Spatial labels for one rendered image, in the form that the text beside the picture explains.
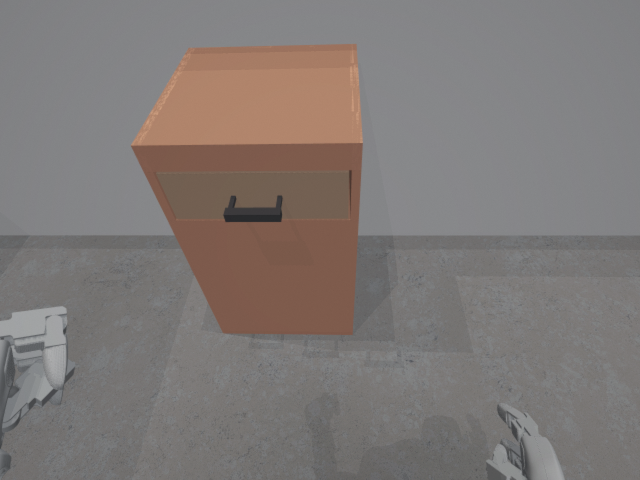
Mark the handle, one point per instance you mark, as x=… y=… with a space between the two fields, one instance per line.
x=273 y=214

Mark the right robot hand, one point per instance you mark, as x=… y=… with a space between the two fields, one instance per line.
x=535 y=459

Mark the cabinet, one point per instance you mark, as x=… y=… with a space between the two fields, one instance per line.
x=264 y=108

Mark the left robot hand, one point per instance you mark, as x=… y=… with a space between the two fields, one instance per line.
x=36 y=342

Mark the drawer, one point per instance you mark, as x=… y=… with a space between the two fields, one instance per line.
x=305 y=194

